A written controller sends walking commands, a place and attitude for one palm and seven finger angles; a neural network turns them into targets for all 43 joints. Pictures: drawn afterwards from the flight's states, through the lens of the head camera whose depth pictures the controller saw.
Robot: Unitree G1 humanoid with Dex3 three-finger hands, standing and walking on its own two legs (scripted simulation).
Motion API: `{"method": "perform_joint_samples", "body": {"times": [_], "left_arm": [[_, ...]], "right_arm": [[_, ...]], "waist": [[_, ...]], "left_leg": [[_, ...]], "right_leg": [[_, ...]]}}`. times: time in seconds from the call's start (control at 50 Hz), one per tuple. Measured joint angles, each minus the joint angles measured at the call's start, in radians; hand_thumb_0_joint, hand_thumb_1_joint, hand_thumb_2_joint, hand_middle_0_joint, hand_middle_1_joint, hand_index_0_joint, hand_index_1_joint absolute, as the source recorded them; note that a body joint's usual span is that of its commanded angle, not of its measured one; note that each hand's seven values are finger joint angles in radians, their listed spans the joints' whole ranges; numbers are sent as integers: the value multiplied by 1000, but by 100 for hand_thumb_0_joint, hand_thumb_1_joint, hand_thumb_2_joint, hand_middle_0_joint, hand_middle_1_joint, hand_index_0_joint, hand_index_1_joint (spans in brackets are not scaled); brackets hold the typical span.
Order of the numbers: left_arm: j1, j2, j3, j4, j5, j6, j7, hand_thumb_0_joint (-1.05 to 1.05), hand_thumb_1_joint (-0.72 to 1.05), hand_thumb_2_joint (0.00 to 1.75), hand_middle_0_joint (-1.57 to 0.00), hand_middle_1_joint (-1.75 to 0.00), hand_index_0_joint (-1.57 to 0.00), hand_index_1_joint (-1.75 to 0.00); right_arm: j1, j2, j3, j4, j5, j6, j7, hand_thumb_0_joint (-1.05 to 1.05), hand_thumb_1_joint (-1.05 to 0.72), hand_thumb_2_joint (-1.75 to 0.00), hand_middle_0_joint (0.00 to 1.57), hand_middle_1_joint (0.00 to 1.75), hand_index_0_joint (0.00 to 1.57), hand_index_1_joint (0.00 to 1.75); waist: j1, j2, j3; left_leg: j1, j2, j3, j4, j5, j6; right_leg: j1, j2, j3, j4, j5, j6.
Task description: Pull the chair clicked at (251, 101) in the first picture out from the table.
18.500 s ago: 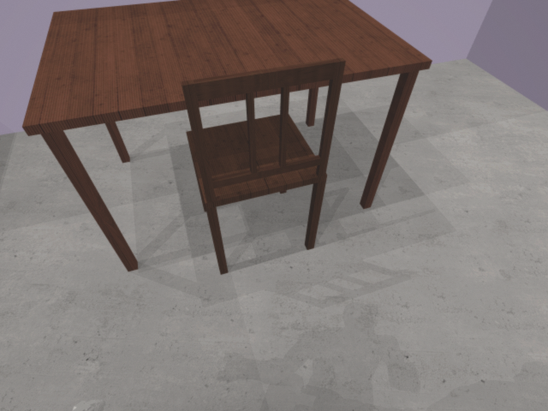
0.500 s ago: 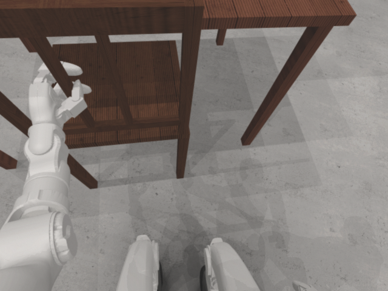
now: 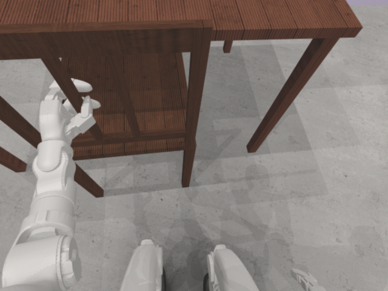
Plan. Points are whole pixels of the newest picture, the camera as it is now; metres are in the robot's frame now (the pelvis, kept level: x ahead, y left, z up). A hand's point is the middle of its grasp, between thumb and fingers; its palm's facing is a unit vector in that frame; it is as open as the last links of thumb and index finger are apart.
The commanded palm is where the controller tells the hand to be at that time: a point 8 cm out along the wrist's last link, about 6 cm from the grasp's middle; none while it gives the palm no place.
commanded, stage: step backward, pulling the chair out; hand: left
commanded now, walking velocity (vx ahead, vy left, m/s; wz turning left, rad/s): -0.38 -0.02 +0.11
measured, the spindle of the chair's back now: (79, 105) +0.48 +0.23 +0.03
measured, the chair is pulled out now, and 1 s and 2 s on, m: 0.02 0.12 0.12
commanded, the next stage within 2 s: none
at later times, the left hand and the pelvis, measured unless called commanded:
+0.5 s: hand (102, 118) +0.44 +0.17 +0.05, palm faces +0.10 -0.98 -0.18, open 4.9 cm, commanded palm +0.41 +0.22 +0.05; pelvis +0.01 +0.01 +0.10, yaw -2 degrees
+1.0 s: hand (122, 155) +0.36 +0.13 +0.05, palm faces +0.07 -0.98 -0.19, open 5.0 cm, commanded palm +0.35 +0.18 +0.06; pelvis -0.05 -0.01 +0.11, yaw +0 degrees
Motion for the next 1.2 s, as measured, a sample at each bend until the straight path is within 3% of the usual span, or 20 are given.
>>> {"method": "perform_joint_samples", "body": {"times": [0.04,0.1,0.14,0.18,0.32,0.42,0.5,0.64,0.86,1.0,1.2], "left_arm": [[-6,3,-9,-7,21,19,24,1,77,81,-44,-141,-43,-144],[-22,16,-82,-17,73,146,137,0,77,82,-44,-137,-43,-144],[-30,7,-118,23,74,215,198,1,76,83,-42,-132,-43,-144],[-35,-16,-122,82,56,239,236,1,77,82,-38,-124,-43,-144],[-63,-44,-143,243,85,221,264,2,76,81,-35,-111,-47,-144],[-64,-31,-167,273,100,221,246,2,76,81,-36,-113,-48,-144],[-41,-35,-157,253,88,213,239,1,76,80,-35,-114,-49,-144],[-20,-61,-147,235,85,212,250,1,76,79,-34,-114,-49,-144],[-34,-98,-208,261,82,224,296,1,75,78,-32,-113,-49,-144],[-29,-117,-261,268,84,213,300,0,74,78,-31,-114,-49,-144],[-34,-114,-276,281,88,204,285,0,73,80,-32,-116,-49,-144]], "right_arm": [[-10,3,1,-2,13,15,-7,1,-90,-89,20,30,21,30],[-29,15,-5,-18,56,87,-46,1,-91,-89,20,30,20,30],[-25,19,1,-23,75,121,-68,1,-91,-89,20,30,20,30],[-11,22,11,-24,82,141,-84,1,-91,-89,20,30,20,30],[26,7,-12,20,64,143,-106,1,-90,-89,20,30,21,30],[30,-2,-45,53,46,124,-108,1,-90,-89,20,30,21,30],[16,0,-53,73,40,108,-107,1,-90,-89,20,30,20,30],[-11,27,-41,89,55,105,-111,1,-90,-89,20,30,21,30],[-57,-9,-28,84,81,101,-129,1,-90,-89,20,30,21,30],[-60,-26,-32,93,85,74,-144,1,-90,-89,20,30,21,30],[-56,12,-22,113,75,30,-149,1,-90,-89,20,30,21,30]], "waist": [[1,-4,21],[1,6,109],[3,14,130],[3,9,138],[-2,2,149],[-11,-16,171],[-9,-10,203],[-5,18,229],[-20,14,252],[-11,4,260],[5,-3,264]], "left_leg": [[20,-2,0,-5,1,0],[150,-6,-2,-95,48,4],[239,-6,4,-195,67,6],[325,-8,17,-302,112,1],[487,4,27,-517,195,14],[540,-5,52,-566,218,19],[565,-3,71,-583,231,17],[574,25,51,-622,276,-7],[593,15,25,-669,347,-17],[611,2,28,-685,369,-8],[603,-4,33,-653,360,-8]], "right_leg": [[20,-2,0,-4,0,0],[154,-3,1,-105,61,5],[241,-3,10,-210,81,10],[324,-6,23,-325,168,15],[485,7,36,-556,265,36],[525,-4,59,-589,273,31],[542,-3,77,-600,269,24],[561,26,60,-657,326,6],[574,18,32,-672,369,-1],[585,6,33,-670,380,3],[565,0,37,-613,358,0]]}}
